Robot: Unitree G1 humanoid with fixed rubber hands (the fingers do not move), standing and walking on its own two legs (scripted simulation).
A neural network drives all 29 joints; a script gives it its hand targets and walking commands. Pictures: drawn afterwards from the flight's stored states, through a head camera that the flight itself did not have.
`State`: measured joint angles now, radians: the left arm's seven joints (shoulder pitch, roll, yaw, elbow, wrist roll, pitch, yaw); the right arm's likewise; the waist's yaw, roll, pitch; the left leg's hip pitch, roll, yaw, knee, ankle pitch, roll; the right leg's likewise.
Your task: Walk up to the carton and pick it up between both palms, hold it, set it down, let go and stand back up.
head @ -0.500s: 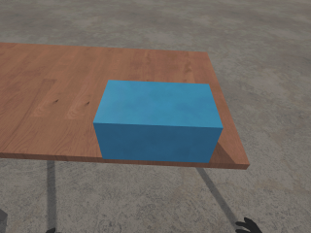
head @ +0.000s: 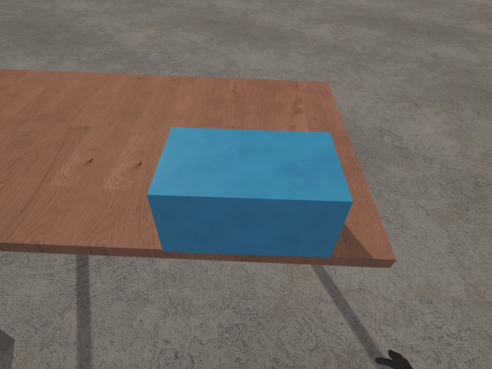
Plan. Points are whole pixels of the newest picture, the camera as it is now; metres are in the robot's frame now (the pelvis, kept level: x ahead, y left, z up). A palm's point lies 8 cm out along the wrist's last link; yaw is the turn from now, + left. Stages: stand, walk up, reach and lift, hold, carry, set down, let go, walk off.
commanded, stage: stand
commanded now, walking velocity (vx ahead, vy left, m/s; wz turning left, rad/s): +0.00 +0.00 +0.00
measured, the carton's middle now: (248, 190) +0.42 +0.01 +0.07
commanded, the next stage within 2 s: none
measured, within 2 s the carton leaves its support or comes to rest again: neither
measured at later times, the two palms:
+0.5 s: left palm out of the picture +0.08 +0.29 -0.10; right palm out of the picture +0.11 -0.27 -0.10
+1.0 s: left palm out of the picture +0.08 +0.29 -0.10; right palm out of the picture +0.10 -0.27 -0.10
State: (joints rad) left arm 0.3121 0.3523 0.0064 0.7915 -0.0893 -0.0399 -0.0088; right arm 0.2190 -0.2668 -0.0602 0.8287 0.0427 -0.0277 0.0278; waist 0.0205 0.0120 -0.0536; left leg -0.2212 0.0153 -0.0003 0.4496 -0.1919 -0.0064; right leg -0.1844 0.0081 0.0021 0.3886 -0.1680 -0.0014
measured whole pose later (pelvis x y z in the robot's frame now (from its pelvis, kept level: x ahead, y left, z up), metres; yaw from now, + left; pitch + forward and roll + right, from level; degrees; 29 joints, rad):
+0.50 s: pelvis +0.00 +0.00 +0.00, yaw +0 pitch -2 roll -1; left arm 0.29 0.35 0.01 0.83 -0.09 -0.04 -0.01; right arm 0.22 -0.27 -0.06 0.86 0.04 -0.03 0.03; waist 0.02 0.01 -0.05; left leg -0.22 0.02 0.00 0.45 -0.19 -0.01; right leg -0.18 0.01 0.00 0.39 -0.17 0.00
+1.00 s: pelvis +0.00 +0.00 +0.00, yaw +0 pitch -2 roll -1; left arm 0.27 0.35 0.01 0.85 -0.09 -0.04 -0.01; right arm 0.22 -0.28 -0.06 0.87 0.04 -0.02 0.03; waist 0.02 0.00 -0.04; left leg -0.22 0.02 0.00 0.45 -0.19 -0.01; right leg -0.18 0.01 0.00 0.39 -0.17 0.00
